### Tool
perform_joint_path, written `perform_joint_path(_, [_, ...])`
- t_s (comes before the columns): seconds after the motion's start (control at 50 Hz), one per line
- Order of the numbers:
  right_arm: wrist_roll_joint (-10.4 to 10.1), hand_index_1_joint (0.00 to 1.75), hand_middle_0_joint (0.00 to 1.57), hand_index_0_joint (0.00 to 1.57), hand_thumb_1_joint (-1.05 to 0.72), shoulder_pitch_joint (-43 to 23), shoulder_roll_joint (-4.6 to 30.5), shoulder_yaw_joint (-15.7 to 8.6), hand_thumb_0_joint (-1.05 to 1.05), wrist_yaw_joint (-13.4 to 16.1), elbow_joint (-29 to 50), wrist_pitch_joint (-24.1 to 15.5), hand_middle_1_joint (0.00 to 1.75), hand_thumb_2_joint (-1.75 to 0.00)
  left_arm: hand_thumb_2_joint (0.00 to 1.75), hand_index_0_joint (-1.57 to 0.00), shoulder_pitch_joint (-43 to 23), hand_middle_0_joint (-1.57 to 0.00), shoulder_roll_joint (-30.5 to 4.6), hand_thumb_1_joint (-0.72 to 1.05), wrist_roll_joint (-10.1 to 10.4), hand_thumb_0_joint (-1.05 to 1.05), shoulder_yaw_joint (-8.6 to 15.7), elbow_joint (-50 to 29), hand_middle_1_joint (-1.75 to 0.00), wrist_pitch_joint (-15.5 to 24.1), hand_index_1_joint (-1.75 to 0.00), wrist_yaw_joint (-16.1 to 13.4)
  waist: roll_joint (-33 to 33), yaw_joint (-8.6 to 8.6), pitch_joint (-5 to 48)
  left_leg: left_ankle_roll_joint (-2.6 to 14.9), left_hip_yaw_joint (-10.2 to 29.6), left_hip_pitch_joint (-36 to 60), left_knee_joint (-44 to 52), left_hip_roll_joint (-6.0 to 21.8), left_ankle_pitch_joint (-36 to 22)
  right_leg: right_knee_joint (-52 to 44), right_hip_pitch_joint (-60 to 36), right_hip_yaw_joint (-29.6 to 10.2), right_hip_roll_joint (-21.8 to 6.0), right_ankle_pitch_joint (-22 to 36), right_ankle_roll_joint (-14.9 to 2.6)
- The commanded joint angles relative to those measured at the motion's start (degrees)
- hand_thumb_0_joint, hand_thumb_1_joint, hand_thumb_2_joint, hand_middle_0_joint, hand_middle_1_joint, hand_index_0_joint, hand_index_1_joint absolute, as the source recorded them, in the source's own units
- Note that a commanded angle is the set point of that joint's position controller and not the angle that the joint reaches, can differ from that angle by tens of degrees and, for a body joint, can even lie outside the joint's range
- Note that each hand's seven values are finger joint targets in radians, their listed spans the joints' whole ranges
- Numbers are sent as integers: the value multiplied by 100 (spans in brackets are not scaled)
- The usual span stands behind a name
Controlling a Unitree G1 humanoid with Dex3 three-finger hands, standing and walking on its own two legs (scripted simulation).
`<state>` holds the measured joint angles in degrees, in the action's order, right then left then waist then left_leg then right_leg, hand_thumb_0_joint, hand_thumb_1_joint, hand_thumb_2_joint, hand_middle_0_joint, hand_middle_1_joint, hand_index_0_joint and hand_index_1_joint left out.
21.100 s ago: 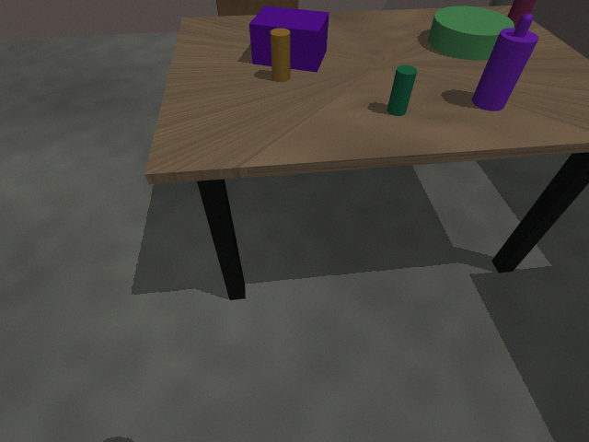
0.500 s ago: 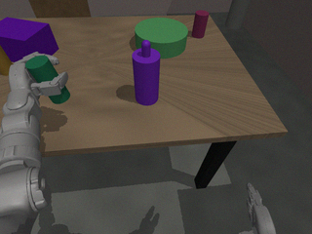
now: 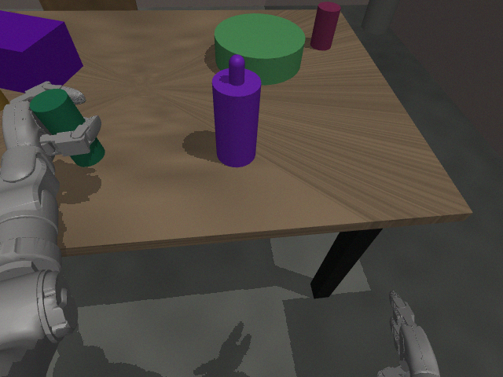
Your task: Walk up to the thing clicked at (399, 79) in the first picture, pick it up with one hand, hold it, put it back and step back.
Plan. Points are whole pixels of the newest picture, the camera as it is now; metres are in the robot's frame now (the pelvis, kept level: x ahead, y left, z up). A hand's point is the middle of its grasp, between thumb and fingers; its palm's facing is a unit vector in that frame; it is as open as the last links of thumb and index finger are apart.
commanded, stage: crouch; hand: left
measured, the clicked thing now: (71, 130) +0.47 +0.25 +0.14
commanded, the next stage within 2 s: lower in 0.46 s
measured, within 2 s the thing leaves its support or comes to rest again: rests again in 1.42 s
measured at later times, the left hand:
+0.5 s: hand (79, 124) +0.50 +0.24 +0.13, palm faces +0.25 -0.97 +0.00, open 6.9 cm
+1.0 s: hand (90, 140) +0.51 +0.25 +0.08, palm faces +0.24 -0.97 +0.00, open 6.8 cm
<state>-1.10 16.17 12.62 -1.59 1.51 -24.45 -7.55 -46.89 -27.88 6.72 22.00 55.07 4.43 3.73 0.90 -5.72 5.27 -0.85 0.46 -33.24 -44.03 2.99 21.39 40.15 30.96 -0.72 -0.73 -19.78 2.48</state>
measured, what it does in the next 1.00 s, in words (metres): stands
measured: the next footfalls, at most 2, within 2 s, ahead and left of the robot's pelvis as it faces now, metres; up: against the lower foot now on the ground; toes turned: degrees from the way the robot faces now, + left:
none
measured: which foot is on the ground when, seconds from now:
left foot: down 0.00-1.00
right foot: down 0.00-1.00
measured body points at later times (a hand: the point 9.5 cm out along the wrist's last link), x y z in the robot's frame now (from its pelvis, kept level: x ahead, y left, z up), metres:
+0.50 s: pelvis -0.01 +0.00 -0.01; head +0.07 +0.02 +0.43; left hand +0.48 +0.30 +0.13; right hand +0.14 -0.26 -0.06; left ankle +0.00 +0.12 -0.71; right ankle +0.00 -0.15 -0.71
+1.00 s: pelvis +0.00 +0.01 -0.03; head +0.11 +0.03 +0.41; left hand +0.50 +0.30 +0.08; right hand +0.15 -0.25 -0.06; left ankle +0.00 +0.12 -0.71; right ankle +0.00 -0.15 -0.71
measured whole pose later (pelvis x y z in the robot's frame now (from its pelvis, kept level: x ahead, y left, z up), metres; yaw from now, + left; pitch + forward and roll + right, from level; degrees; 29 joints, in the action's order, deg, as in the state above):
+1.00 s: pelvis +0.00 +0.01 -0.03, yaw -1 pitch +19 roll -3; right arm 1.2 18.0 13.1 0.3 -0.3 -11.9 -2.8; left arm -51.7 -34.4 3.7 26.7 63.9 12.0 5.8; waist 0.2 -10.3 6.1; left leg -0.7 1.1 -48.2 -55.1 4.0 25.6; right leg 49.7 45.4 -0.7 0.4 -23.1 2.7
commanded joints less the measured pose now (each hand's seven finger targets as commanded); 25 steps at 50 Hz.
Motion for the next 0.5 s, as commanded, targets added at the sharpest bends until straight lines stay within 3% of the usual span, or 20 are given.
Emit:
perform_joint_path(0.0, [-13,5,5,5,55,-208,749,-320,0,13,1211,-250,5,-5,133,-137,-3358,-136,-1581,42,104,0,114,-1754,-144,580,-144,86,761,-103,2651,87,-38,1781,222,-83,-2610,-208,-415,249,177,2001,-271])
perform_joint_path(0.02, [-7,5,5,5,54,-103,750,-331,0,6,1147,-228,5,-5,133,-136,-3418,-135,-1680,41,83,0,159,-1720,-144,590,-144,70,791,-76,2737,93,-42,1811,214,-85,-2594,-168,-438,259,183,1992,-277])
perform_joint_path(0.04, [2,5,5,5,54,-37,888,-450,0,19,1070,-200,5,-5,132,-137,-2896,-135,-1712,40,47,0,270,-920,-144,510,-144,37,472,-145,2255,98,-16,1549,224,-67,-2429,-175,-279,278,201,1831,-269])
perform_joint_path(0.06, [10,5,5,5,55,-2,769,-341,0,-6,1221,-184,5,-5,133,-136,-3088,-135,-1661,40,36,0,198,-1188,-145,554,-145,48,558,-161,2367,113,-36,1427,195,-87,-2351,-168,-356,242,175,1878,-264])
perform_joint_path(0.08, [16,5,5,5,55,-44,758,-331,0,-25,1283,-174,5,-5,133,-135,-3436,-134,-1804,41,34,0,261,-1611,-143,622,-143,37,738,-54,2661,93,-34,1536,203,-93,-2385,-116,-409,244,177,1880,-284])
perform_joint_path(0.1, [20,5,5,5,54,-1,828,-450,0,-3,1185,-139,5,-5,131,-135,-3355,-134,-1868,37,16,0,307,-1356,-143,605,-143,13,723,-116,2599,107,-41,1595,162,-94,-2354,-115,-287,250,192,1848,-269])
perform_joint_path(0.12, [27,5,5,5,55,109,815,-425,0,-3,1238,-128,5,-5,132,-135,-3124,-133,-1613,39,36,0,212,-881,-143,571,-143,34,446,-252,2276,149,-59,1349,136,-100,-2127,-146,-204,237,189,1747,-250])
perform_joint_path(0.14, [23,5,5,5,55,-15,854,-381,0,-10,1451,-140,5,-5,133,-135,-2995,-133,-1694,42,37,0,300,-868,-143,583,-143,37,313,-186,2296,155,-53,1203,145,-105,-2015,-142,-268,222,179,1707,-245])
perform_joint_path(0.16, [24,5,5,5,55,-125,814,-379,0,-16,1442,-134,5,-5,133,-136,-3200,-134,-1704,43,9,0,223,-1051,-144,630,-144,43,476,-175,2357,145,-63,1217,135,-117,-1977,-102,-229,213,172,1691,-254])
perform_joint_path(0.2, [47,5,5,5,55,60,828,-403,0,-3,1403,-74,5,-5,132,-135,-3537,-133,-1970,43,-16,0,315,-1263,-143,697,-143,30,722,-144,2752,160,-96,1388,34,-136,-2114,-65,-291,189,159,1800,-248])
perform_joint_path(0.22, [41,5,5,5,55,13,835,-405,0,-3,1507,-74,5,-5,133,-136,-3216,-134,-1838,45,-23,0,297,-766,-144,643,-144,34,424,-222,2483,189,-93,1124,16,-141,-1991,-64,-290,179,159,1775,-224])
perform_joint_path(0.24, [41,5,5,5,55,-8,938,-487,0,-6,1491,-81,5,-5,134,-137,-3162,-135,-1947,45,-34,0,371,-769,-145,651,-144,17,388,-157,2377,169,-72,970,59,-136,-1925,-36,-328,187,166,1725,-240])
perform_joint_path(0.3, [81,5,5,5,55,40,794,-299,0,-34,1454,-31,5,-5,134,-137,-3310,-135,-2018,47,-81,0,414,-768,-144,732,-144,68,787,-175,2657,86,20,1364,-45,-39,-2411,61,49,242,197,1713,-299])
perform_joint_path(0.32, [67,5,5,5,56,-104,742,-264,0,-46,1668,-44,5,-5,134,-137,-3784,-135,-1908,49,-57,0,238,-1336,-144,809,-144,124,1028,-168,3015,70,19,1565,-79,-40,-2574,96,-26,232,196,1842,-310])
perform_joint_path(0.34, [68,5,5,5,55,-78,902,-370,0,-21,1729,-44,5,-5,135,-138,-3421,-136,-2144,49,-90,0,444,-775,-145,761,-145,116,722,-232,2920,85,35,1502,-115,-19,-2659,118,-56,250,208,1906,-296])
perform_joint_path(0.38, [80,5,5,5,55,11,790,-272,0,-44,1496,20,5,-5,134,-138,-3594,-136,-2142,48,-91,0,370,-885,-145,813,-145,163,764,-207,2777,123,-17,1124,-123,-75,-2389,116,-187,190,178,1917,-275])
perform_joint_path(0.4, [84,5,5,5,55,-79,836,-287,0,-37,1630,18,5,-5,134,-137,-3623,-135,-2212,47,-104,0,395,-985,-145,835,-144,163,764,-176,2981,135,-24,1165,-127,-76,-2362,129,-252,182,177,1928,-272])
perform_joint_path(0.44, [87,5,5,5,55,-21,1015,-466,0,3,1685,44,5,-5,133,-137,-3551,-135,-2261,46,-86,0,471,-672,-144,815,-144,132,567,-330,2808,170,-42,987,-136,-83,-2011,102,-176,166,187,1755,-247])
perform_joint_path(0.48, [100,5,5,5,56,0,881,-356,0,-20,1657,53,5,-5,132,-134,-3509,-132,-2193,47,-153,0,421,-572,-142,813,-142,92,680,-285,2711,144,-25,1028,-128,-74,-1980,108,64,190,202,1605,-276])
